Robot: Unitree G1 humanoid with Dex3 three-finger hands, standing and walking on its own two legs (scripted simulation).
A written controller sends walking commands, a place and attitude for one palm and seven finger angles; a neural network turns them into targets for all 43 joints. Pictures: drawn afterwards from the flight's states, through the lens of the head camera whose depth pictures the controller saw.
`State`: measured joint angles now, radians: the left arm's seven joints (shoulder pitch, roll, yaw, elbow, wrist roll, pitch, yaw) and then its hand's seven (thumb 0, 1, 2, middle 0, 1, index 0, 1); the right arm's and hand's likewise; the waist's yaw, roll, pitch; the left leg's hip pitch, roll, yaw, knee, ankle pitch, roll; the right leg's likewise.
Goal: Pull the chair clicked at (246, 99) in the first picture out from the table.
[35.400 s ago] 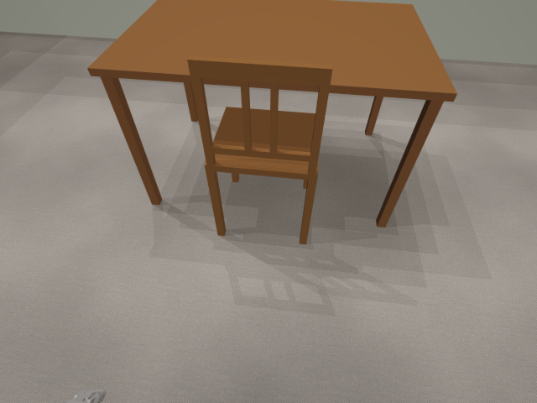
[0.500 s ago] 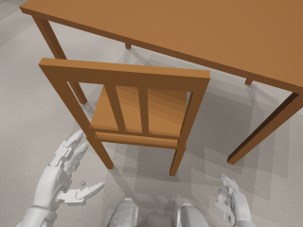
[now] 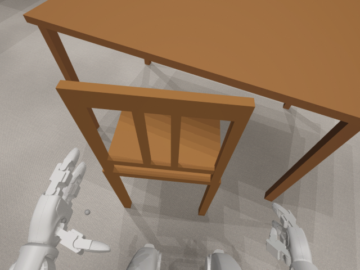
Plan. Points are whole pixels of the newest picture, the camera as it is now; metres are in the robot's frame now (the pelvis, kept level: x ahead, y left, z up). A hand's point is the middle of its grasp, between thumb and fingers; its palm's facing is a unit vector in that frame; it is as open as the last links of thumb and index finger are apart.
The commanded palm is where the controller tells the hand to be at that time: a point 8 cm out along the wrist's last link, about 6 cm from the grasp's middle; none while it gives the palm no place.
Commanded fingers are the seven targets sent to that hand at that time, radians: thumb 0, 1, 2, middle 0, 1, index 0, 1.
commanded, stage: raise the hand toward the chair's back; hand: left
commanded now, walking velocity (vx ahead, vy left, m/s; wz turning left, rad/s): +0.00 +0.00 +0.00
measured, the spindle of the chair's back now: (143, 139) +0.44 +0.13 -0.03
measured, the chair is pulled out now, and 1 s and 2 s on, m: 0.14 0.14 0.14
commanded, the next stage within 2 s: aim the fingers beside a spindle in 0.82 s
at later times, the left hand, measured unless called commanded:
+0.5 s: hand (80, 193) +0.25 +0.21 +0.05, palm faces -0.03 -1.00 -0.06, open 16.9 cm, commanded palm +0.23 +0.27 +0.06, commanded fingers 0.00 -0.50 0.30 -0.06 -0.08 -0.06 -0.08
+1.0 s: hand (84, 197) +0.25 +0.20 +0.05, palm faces -0.03 -1.00 -0.07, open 16.9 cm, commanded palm +0.23 +0.25 +0.05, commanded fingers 0.00 -0.50 0.30 -0.06 -0.08 -0.06 -0.08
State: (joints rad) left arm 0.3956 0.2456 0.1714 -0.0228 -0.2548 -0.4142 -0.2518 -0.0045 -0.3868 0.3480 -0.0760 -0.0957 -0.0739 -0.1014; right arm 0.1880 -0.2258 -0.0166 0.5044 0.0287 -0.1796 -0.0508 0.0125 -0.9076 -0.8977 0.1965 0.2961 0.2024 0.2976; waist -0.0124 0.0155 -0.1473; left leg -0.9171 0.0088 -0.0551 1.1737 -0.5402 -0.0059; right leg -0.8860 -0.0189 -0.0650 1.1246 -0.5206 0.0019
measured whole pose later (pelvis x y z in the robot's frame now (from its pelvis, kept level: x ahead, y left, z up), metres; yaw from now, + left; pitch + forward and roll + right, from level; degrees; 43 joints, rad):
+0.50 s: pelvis +0.01 +0.01 +0.01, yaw +0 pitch +16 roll -3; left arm 0.29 0.28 0.24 0.06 -0.29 -0.35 -0.32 -0.01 -0.50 0.30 -0.06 -0.08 -0.06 -0.08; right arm 0.24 -0.25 -0.01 0.53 0.03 -0.17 -0.05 0.01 -0.91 -0.90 0.20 0.30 0.21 0.30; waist -0.03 0.02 -0.14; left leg -0.88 0.01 -0.05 1.12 -0.53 0.00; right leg -0.84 -0.02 -0.06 1.06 -0.50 0.01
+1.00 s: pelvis +0.01 +0.00 +0.01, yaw +0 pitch +16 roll -2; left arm 0.30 0.27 0.23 0.07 -0.29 -0.38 -0.32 -0.01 -0.50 0.30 -0.06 -0.08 -0.06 -0.08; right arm 0.21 -0.24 0.01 0.52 0.03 -0.17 -0.05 0.01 -0.91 -0.90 0.20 0.30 0.21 0.30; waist -0.01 0.03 -0.14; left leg -0.89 0.01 -0.06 1.13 -0.53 -0.01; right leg -0.86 -0.02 -0.07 1.08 -0.51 0.00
